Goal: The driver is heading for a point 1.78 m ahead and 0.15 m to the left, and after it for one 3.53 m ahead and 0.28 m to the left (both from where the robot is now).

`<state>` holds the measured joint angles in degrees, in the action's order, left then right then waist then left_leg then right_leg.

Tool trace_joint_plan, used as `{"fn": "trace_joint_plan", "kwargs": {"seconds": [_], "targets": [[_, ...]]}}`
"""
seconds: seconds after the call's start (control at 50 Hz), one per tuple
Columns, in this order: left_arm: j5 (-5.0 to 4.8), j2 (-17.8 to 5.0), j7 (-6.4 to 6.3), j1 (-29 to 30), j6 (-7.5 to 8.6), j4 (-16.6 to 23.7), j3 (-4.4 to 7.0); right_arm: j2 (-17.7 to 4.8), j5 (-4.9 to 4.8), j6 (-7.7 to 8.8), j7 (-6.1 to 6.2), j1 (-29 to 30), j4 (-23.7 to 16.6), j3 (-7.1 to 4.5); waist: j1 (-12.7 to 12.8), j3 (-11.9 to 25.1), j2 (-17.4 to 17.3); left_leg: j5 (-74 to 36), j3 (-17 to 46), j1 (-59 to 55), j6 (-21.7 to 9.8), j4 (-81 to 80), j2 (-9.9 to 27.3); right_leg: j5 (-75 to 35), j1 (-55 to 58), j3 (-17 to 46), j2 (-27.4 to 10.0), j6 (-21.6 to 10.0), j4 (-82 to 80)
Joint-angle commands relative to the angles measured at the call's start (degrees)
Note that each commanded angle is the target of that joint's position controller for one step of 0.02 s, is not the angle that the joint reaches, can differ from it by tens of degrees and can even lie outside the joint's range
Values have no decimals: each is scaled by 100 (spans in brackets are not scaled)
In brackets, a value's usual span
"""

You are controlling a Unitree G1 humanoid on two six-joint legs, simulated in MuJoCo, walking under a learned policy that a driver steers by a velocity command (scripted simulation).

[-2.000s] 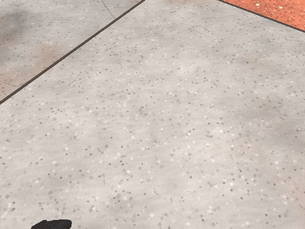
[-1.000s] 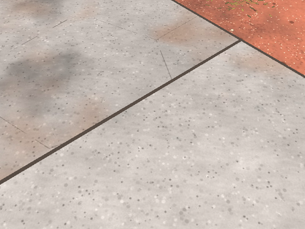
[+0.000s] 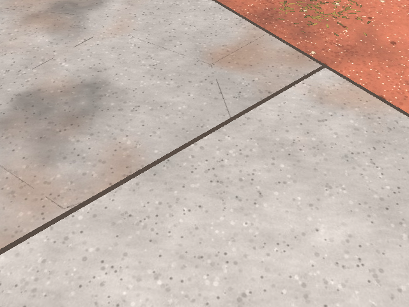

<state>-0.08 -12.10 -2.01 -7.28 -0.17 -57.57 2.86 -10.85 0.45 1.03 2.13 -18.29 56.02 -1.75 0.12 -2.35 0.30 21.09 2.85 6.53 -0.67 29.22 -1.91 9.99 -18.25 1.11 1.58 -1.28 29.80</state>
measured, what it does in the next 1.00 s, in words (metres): stands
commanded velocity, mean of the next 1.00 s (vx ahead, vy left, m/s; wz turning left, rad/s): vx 0.01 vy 0.00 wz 0.00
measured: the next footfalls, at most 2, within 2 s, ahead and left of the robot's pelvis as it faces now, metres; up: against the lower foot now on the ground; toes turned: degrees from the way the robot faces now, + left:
left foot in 1.68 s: +0.50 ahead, +0.11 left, +0.00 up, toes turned +2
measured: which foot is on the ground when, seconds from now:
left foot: down 0.00-1.00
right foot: down 0.00-1.00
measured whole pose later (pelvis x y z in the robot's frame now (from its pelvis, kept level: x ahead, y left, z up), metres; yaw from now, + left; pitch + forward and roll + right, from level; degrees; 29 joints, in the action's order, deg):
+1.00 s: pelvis +0.01 +0.00 +0.00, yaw -1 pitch -1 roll +0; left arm -0.7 -11.2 -2.3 -10.1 -0.2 -63.4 2.1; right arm -9.1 -0.3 1.7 2.5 -22.9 61.3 -1.0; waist -0.1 -1.1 -0.3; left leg 23.0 2.1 6.2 -1.7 29.6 -1.3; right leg 16.3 -19.1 1.5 2.3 -2.2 32.7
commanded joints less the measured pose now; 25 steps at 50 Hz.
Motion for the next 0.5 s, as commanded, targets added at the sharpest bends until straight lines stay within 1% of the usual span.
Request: {"fn": "trace_joint_plan", "kwargs": {"seconds": [0.02, 0.24, 0.5], "targets": [[-3, -591, -20, 149, 54, 160, 95, -502, -2, 53, 16, -359, -67, -88, 1, 24, -37, -482, 201, 1087, -102, -722, 266, -205, 915, 470, -371, -250, -439], [-11, -555, -29, 74, 25, -126, 56, -408, -10, 71, 20, -542, 186, -42, 19, -14, -48, -568, 149, 1089, -101, -775, 258, -303, 943, 440, -333, -253, -449], [-17, -523, -39, -10, 5, -290, 24, -332, -16, 77, 25, -695, 368, -9, 21, -42, -58, -632, 100, 1070, -98, -806, 250, -391, 950, 425, -306, -257, -449]]}}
